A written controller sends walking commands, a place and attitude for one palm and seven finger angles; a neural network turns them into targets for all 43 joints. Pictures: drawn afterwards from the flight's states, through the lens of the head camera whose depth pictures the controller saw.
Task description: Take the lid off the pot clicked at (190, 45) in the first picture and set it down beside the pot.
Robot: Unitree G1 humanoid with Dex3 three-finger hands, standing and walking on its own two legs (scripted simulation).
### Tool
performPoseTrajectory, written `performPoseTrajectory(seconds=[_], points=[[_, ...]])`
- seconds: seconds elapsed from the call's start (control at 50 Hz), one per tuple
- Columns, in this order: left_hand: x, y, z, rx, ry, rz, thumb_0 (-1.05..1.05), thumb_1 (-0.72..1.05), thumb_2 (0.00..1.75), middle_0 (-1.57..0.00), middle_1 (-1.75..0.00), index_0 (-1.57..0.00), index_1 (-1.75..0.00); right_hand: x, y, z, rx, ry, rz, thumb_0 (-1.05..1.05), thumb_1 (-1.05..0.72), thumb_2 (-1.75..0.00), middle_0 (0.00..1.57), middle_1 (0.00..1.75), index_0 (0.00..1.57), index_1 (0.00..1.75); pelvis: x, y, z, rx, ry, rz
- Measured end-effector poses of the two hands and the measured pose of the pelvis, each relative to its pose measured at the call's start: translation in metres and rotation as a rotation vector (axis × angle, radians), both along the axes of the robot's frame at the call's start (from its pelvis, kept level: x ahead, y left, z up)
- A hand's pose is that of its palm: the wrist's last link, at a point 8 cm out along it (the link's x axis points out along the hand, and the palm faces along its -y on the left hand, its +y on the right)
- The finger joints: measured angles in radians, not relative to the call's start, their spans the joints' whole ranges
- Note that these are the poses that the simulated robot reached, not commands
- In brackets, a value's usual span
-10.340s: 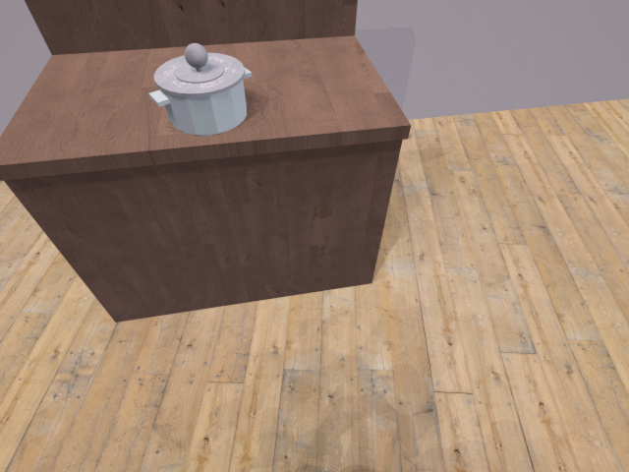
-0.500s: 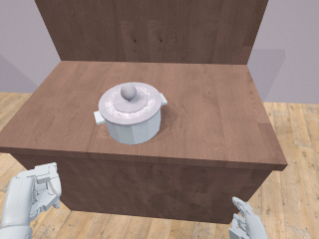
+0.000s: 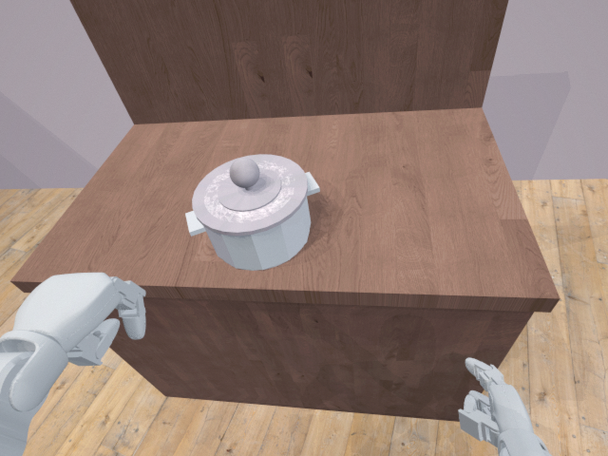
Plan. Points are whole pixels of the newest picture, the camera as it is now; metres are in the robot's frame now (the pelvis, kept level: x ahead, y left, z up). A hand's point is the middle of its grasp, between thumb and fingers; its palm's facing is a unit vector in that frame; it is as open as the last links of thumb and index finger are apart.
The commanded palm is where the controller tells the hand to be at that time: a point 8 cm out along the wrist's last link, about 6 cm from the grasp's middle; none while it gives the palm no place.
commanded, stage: reach forward and open the fingers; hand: left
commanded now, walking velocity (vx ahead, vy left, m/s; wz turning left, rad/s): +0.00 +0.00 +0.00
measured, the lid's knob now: (244, 172) +0.52 +0.17 +0.10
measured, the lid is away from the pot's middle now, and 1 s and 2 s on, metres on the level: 0.00 0.00 0.00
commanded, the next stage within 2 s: move the open hand above the knob in 0.60 s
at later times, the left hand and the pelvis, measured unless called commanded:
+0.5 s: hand (102, 279) +0.26 +0.27 +0.16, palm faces -0.10 -0.07 -0.99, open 9.8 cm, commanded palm +0.24 +0.27 +0.23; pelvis -0.03 +0.03 +0.00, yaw +0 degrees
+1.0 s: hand (109, 197) +0.33 +0.26 +0.21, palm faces +0.03 -0.03 -1.00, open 10.2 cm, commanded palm +0.30 +0.24 +0.25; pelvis -0.02 +0.02 +0.00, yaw +0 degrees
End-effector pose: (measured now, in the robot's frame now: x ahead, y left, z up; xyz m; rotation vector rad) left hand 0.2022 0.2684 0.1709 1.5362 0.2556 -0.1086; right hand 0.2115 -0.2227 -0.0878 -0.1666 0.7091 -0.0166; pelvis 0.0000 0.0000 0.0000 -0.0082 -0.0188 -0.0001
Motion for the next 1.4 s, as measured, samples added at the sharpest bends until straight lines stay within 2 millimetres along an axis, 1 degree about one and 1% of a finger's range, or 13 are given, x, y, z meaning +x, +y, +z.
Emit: performPoseTrajectory(seconds=[0.16, 0.3, 0.42, 0.56, 0.68, 0.74, 0.84, 0.92, 1.0, 1.1, 1.16, 1.3, 1.4], points=[[0.015, 0.010, 0.019, -0.022, -0.066, -0.006, 0.00, 0.14, 1.25, -1.01, -0.63, -1.02, -0.63, -0.014, 0.000, 0.001, 0.007, 0.015, 0.004, 0.01, -0.90, -0.90, 0.20, 0.30, 0.19, 0.30, -0.011, 0.003, 0.002, -0.005, -0.004, 0.002], [0.024, -0.007, 0.036, 0.037, -0.117, -0.133, 0.00, -0.06, 1.33, -0.93, -0.39, -0.93, -0.39, -0.028, 0.010, -0.005, 0.007, 0.037, 0.009, 0.01, -0.90, -0.90, 0.20, 0.30, 0.19, 0.30, -0.017, 0.012, 0.001, -0.005, -0.010, 0.001], [0.040, 0.019, 0.051, -0.014, -0.178, -0.002, 0.00, -0.21, 1.39, -0.87, -0.21, -0.87, -0.21, -0.036, 0.024, -0.008, 0.053, 0.045, 0.014, 0.01, -0.90, -0.90, 0.20, 0.30, 0.19, 0.30, -0.024, 0.019, 0.001, -0.003, -0.012, -0.001], [0.045, -0.012, 0.047, 0.039, -0.139, -0.161, 0.00, -0.30, 1.45, -0.84, -0.12, -0.85, -0.12, -0.033, 0.038, -0.004, 0.045, 0.011, 0.031, 0.01, -0.90, -0.90, 0.20, 0.30, 0.20, 0.30, -0.026, 0.027, 0.000, 0.000, -0.016, -0.003], [0.067, 0.021, 0.087, 0.022, -0.259, -0.023, 0.00, -0.33, 1.49, -0.84, -0.09, -0.85, -0.09, -0.031, 0.042, -0.002, 0.062, 0.013, 0.037, 0.01, -0.90, -0.90, 0.20, 0.30, 0.20, 0.30, -0.028, 0.028, -0.001, 0.000, -0.011, -0.001], [0.068, 0.015, 0.078, -0.049, -0.240, 0.003, 0.00, -0.33, 1.50, -0.84, -0.09, -0.84, -0.09, -0.029, 0.043, -0.001, 0.083, 0.006, 0.042, 0.01, -0.90, -0.90, 0.20, 0.30, 0.20, 0.30, -0.027, 0.030, -0.001, 0.000, -0.004, -0.003], [0.073, -0.025, 0.051, -0.004, -0.145, -0.159, 0.00, -0.34, 1.53, -0.84, -0.09, -0.85, -0.09, -0.025, 0.042, -0.001, 0.053, 0.006, 0.055, 0.01, -0.90, -0.90, 0.20, 0.30, 0.20, 0.30, -0.024, 0.029, -0.002, 0.004, -0.006, -0.001], [0.094, -0.021, 0.078, 0.089, -0.203, -0.156, 0.00, -0.35, 1.53, -0.85, -0.09, -0.86, -0.09, -0.024, 0.039, -0.004, 0.036, 0.024, 0.054, 0.01, -0.90, -0.90, 0.20, 0.30, 0.20, 0.30, -0.023, 0.024, -0.002, 0.004, -0.002, 0.006], [0.110, -0.004, 0.097, 0.004, -0.259, -0.009, 0.00, -0.35, 1.54, -0.85, -0.09, -0.86, -0.09, -0.026, 0.034, -0.008, 0.076, 0.051, 0.043, 0.01, -0.90, -0.90, 0.20, 0.30, 0.20, 0.30, -0.019, 0.021, -0.001, 0.004, 0.017, 0.004], [0.115, -0.041, 0.052, -0.055, -0.121, -0.078, 0.00, -0.35, 1.54, -0.84, -0.08, -0.85, -0.08, -0.025, 0.026, -0.011, 0.091, 0.070, 0.034, 0.01, -0.90, -0.90, 0.20, 0.30, 0.19, 0.30, -0.013, 0.019, -0.001, 0.007, 0.022, -0.001], [0.122, -0.061, 0.048, 0.026, -0.088, -0.186, 0.00, -0.35, 1.54, -0.85, -0.09, -0.85, -0.09, -0.024, 0.020, -0.012, 0.056, 0.070, 0.024, 0.01, -0.90, -0.90, 0.20, 0.30, 0.20, 0.30, -0.011, 0.015, -0.001, 0.009, 0.018, -0.002], [0.159, -0.021, 0.096, -0.016, -0.202, 0.040, 0.00, -0.35, 1.54, -0.85, -0.09, -0.86, -0.09, -0.029, 0.004, -0.015, 0.063, 0.106, -0.013, 0.01, -0.90, -0.90, 0.20, 0.30, 0.19, 0.30, -0.005, 0.006, -0.001, 0.011, 0.039, -0.003], [0.154, -0.047, 0.050, -0.038, -0.049, -0.015, 0.00, -0.35, 1.55, -0.84, -0.08, -0.84, -0.08, -0.027, -0.005, -0.016, 0.072, 0.121, -0.024, 0.01, -0.90, -0.90, 0.20, 0.30, 0.19, 0.30, 0.001, 0.006, -0.001, 0.010, 0.040, -0.002]])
